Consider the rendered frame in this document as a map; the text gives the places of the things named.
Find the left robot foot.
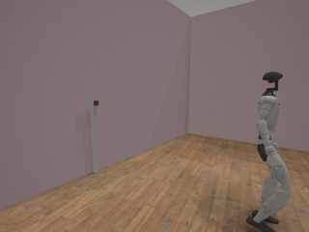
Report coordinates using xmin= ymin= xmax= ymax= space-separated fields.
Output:
xmin=252 ymin=210 xmax=279 ymax=224

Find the right robot hand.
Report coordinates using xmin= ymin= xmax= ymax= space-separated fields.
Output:
xmin=267 ymin=154 xmax=285 ymax=179

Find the humanoid robot head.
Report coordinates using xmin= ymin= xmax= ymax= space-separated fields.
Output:
xmin=262 ymin=72 xmax=283 ymax=97

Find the panel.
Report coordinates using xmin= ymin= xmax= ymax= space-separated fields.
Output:
xmin=88 ymin=96 xmax=101 ymax=173

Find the left robot hand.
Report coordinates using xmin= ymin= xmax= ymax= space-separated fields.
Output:
xmin=272 ymin=142 xmax=281 ymax=157

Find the right robot forearm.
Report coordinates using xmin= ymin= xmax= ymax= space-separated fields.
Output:
xmin=258 ymin=120 xmax=276 ymax=156

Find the robot right upper arm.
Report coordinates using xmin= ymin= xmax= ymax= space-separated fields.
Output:
xmin=256 ymin=96 xmax=276 ymax=127

